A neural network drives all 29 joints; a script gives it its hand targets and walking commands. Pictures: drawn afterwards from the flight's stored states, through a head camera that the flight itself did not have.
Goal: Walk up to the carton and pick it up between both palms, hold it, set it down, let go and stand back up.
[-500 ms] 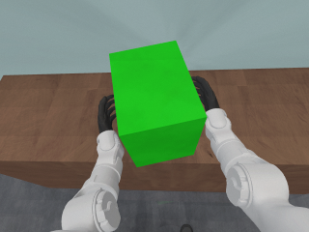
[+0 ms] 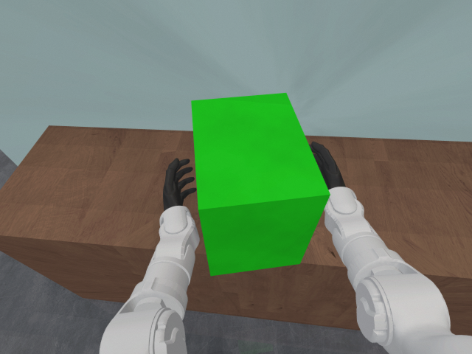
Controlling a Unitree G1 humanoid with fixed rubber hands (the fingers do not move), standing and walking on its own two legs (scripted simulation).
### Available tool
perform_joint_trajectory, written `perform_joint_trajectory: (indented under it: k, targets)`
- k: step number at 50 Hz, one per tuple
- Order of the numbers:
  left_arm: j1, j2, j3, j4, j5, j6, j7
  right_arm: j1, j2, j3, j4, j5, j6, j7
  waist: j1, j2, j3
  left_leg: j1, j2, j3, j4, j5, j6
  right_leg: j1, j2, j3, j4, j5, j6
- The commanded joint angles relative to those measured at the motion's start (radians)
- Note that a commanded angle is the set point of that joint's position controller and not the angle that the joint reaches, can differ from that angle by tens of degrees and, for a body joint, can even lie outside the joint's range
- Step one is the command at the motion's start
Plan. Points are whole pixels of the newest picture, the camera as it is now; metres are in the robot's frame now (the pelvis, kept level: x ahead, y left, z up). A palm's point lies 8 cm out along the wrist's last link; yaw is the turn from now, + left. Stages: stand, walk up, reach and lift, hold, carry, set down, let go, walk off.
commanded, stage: reach and lift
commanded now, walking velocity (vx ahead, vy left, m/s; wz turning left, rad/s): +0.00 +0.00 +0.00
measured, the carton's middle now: (247, 185) +0.43 +0.04 -0.01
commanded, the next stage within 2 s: hold in 2.00 s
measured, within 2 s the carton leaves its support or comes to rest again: neither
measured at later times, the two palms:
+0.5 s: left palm (182, 196) +0.35 +0.15 +0.06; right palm (349, 181) +0.39 -0.14 +0.07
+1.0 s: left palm (156, 175) +0.36 +0.18 +0.12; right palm (338, 162) +0.38 -0.10 +0.13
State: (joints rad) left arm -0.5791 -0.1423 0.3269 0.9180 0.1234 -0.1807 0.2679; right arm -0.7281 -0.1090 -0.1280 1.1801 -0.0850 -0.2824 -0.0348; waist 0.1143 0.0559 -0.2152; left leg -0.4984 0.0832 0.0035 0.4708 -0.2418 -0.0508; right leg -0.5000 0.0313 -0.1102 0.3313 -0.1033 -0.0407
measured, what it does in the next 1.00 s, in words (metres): stands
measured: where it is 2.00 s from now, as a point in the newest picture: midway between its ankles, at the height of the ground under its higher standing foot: outside the picture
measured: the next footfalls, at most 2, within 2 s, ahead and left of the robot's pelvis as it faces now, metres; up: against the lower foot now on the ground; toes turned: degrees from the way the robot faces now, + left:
none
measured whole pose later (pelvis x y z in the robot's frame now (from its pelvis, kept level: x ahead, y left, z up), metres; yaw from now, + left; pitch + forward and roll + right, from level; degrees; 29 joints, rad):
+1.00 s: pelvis -0.02 +0.00 +0.01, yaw +3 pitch +4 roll -1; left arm -0.64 -0.04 0.29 0.66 0.14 0.22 0.18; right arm -0.76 -0.03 -0.10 0.94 0.05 0.02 -0.12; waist -0.01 -0.02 -0.12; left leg -0.26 0.05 -0.02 0.38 -0.19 -0.04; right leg -0.27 0.00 -0.13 0.28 -0.08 -0.03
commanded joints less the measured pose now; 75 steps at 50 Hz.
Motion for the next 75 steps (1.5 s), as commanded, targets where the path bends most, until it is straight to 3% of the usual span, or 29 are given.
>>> perform_joint_trajectory:
  k: [1,4,5,7,11,16,19,21,23,32,34,37,40,42,43,46,48,51,53,56,58,62,65,75]
  targets:
    - [-0.800,-0.633,-0.361,-0.151,0.086,-0.062,-0.156,-0.781,0.614,0.082,-0.161,-0.141,-0.100,0.106,-0.018,-0.098,-0.555,0.233,-0.051,0.051,-0.023,0.367,-0.039,0.428,0.041,0.014,0.063,0.327,0.028]
    - [-0.891,-0.603,-0.324,-0.158,0.082,-0.079,-0.169,-0.796,0.647,0.050,-0.105,-0.171,-0.116,0.102,-0.025,-0.098,-0.585,0.153,-0.070,0.080,-0.055,0.291,-0.020,0.542,0.010,0.037,0.080,0.394,0.042]
    - [-0.890,-0.598,-0.310,-0.150,0.094,-0.076,-0.173,-0.789,0.629,0.021,-0.072,-0.185,-0.119,0.104,-0.035,-0.075,-0.573,0.147,-0.070,0.082,-0.074,0.264,-0.024,0.545,0.003,0.034,0.078,0.387,0.039]
    - [-0.906,-0.559,-0.267,-0.124,0.109,-0.070,-0.192,-0.790,0.629,-0.014,-0.035,-0.219,-0.126,0.100,-0.043,-0.092,-0.538,0.111,-0.081,0.097,-0.103,0.209,-0.008,0.598,-0.016,0.046,0.068,0.389,0.051]
    - [-0.890,-0.497,-0.192,-0.055,0.117,-0.055,-0.221,-0.805,0.633,-0.024,-0.011,-0.242,-0.130,0.102,-0.009,-0.132,-0.520,0.019,-0.095,0.120,-0.153,0.109,0.030,0.683,-0.040,0.063,0.067,0.358,0.063]
    - [-0.887,-0.479,-0.162,-0.007,0.127,-0.040,-0.233,-0.855,0.626,-0.034,-0.025,-0.258,-0.150,0.104,0.013,-0.123,-0.543,-0.001,-0.097,0.129,-0.167,0.093,0.044,0.696,-0.047,0.069,0.061,0.331,0.057]
    - [-0.873,-0.448,-0.116,0.036,0.136,-0.019,-0.245,-0.877,0.612,-0.057,-0.021,-0.267,-0.143,0.107,0.024,-0.159,-0.487,-0.004,-0.097,0.135,-0.194,0.035,0.061,0.668,-0.052,0.067,0.043,0.247,0.058]
    - [-0.874,-0.473,-0.154,-0.006,0.121,-0.011,-0.236,-0.876,0.604,-0.047,-0.031,-0.248,-0.142,0.109,0.019,-0.131,-0.535,0.063,-0.089,0.128,-0.176,0.112,0.043,0.636,-0.038,0.048,0.044,0.267,0.048]
    - [-0.880,-0.469,-0.169,-0.012,0.097,-0.011,-0.235,-0.898,0.622,-0.007,-0.078,-0.227,-0.136,0.104,0.025,-0.147,-0.569,0.061,-0.096,0.128,-0.159,0.119,0.052,0.641,-0.033,0.053,0.046,0.285,0.055]
    - [-0.929,-0.541,-0.330,-0.212,0.014,0.009,-0.206,-0.901,0.725,0.189,-0.237,-0.074,-0.063,0.071,-0.008,-0.106,-0.688,0.132,-0.102,0.077,-0.094,0.260,0.028,0.660,-0.011,0.059,0.075,0.424,0.059]
    - [-0.906,-0.539,-0.350,-0.223,0.007,0.037,-0.209,-0.855,0.734,0.217,-0.241,-0.043,-0.022,0.059,-0.028,-0.121,-0.636,0.146,-0.107,0.066,-0.101,0.245,0.031,0.665,-0.013,0.066,0.063,0.405,0.063]
    - [-0.894,-0.561,-0.413,-0.315,-0.019,0.087,-0.213,-0.834,0.761,0.275,-0.335,0.022,0.032,0.037,-0.052,-0.122,-0.615,0.199,-0.108,0.043,-0.093,0.291,0.023,0.666,-0.005,0.067,0.053,0.412,0.064]
    - [-0.914,-0.584,-0.458,-0.380,-0.027,0.157,-0.217,-0.804,0.744,0.268,-0.377,0.058,0.105,0.027,-0.096,-0.077,-0.546,0.254,-0.109,0.020,-0.103,0.277,0.003,0.617,-0.005,0.065,0.021,0.315,0.052]
    - [-0.880,-0.577,-0.480,-0.432,-0.032,0.208,-0.225,-0.746,0.750,0.274,-0.419,0.079,0.156,0.018,-0.124,-0.084,-0.501,0.294,-0.112,0.011,-0.109,0.278,0.003,0.620,-0.003,0.063,0.004,0.301,0.055]
    - [-0.858,-0.570,-0.471,-0.422,-0.022,0.239,-0.233,-0.758,0.742,0.284,-0.450,0.092,0.179,0.013,-0.118,-0.081,-0.463,0.291,-0.118,0.008,-0.115,0.264,0.007,0.629,-0.006,0.066,-0.001,0.291,0.056]
    - [-0.868,-0.592,-0.534,-0.527,-0.037,0.297,-0.238,-0.740,0.731,0.300,-0.515,0.131,0.225,0.007,-0.149,-0.020,-0.480,0.350,-0.114,-0.018,-0.102,0.333,-0.018,0.607,-0.003,0.059,-0.004,0.307,0.049]
    - [-0.836,-0.595,-0.525,-0.528,-0.020,0.341,-0.246,-0.719,0.711,0.290,-0.536,0.143,0.254,0.011,-0.158,0.005,-0.427,0.385,-0.115,-0.024,-0.107,0.343,-0.027,0.587,-0.002,0.054,-0.016,0.285,0.043]
    - [-0.764,-0.614,-0.519,-0.542,0.004,0.410,-0.261,-0.727,0.682,0.294,-0.586,0.168,0.278,0.014,-0.156,0.022,-0.357,0.418,-0.109,-0.035,-0.119,0.379,-0.036,0.572,0.009,0.040,-0.027,0.263,0.041]
    - [-0.714,-0.613,-0.525,-0.544,0.004,0.445,-0.274,-0.717,0.668,0.308,-0.635,0.180,0.287,0.013,-0.168,0.001,-0.334,0.454,-0.107,-0.041,-0.108,0.428,-0.036,0.574,0.015,0.037,-0.033,0.289,0.047]
    - [-0.716,-0.641,-0.601,-0.656,-0.019,0.475,-0.271,-0.710,0.651,0.332,-0.713,0.210,0.291,0.019,-0.197,0.040,-0.369,0.527,-0.095,-0.055,-0.084,0.536,-0.061,0.540,0.033,0.026,-0.030,0.307,0.036]
    - [-0.714,-0.634,-0.626,-0.707,-0.028,0.493,-0.267,-0.711,0.659,0.373,-0.778,0.228,0.300,0.015,-0.194,0.031,-0.371,0.547,-0.096,-0.060,-0.068,0.574,-0.060,0.543,0.041,0.024,-0.030,0.302,0.038]
    - [-0.733,-0.612,-0.623,-0.719,-0.028,0.537,-0.270,-0.761,0.670,0.401,-0.852,0.248,0.325,0.012,-0.174,0.015,-0.343,0.487,-0.102,-0.052,-0.107,0.421,-0.030,0.548,0.028,0.034,-0.027,0.240,0.044]
    - [-0.740,-0.591,-0.569,-0.649,-0.011,0.578,-0.280,-0.787,0.665,0.376,-0.837,0.237,0.352,0.016,-0.162,-0.001,-0.290,0.443,-0.103,-0.040,-0.147,0.272,-0.005,0.537,0.016,0.042,-0.046,0.130,0.042]
    - [-0.822,-0.580,-0.529,-0.620,-0.037,0.599,-0.298,-0.870,0.721,0.369,-0.858,0.231,0.392,0.006,-0.171,-0.057,-0.351,0.384,-0.115,-0.021,-0.173,0.144,0.042,0.586,0.008,0.062,-0.045,0.104,0.055]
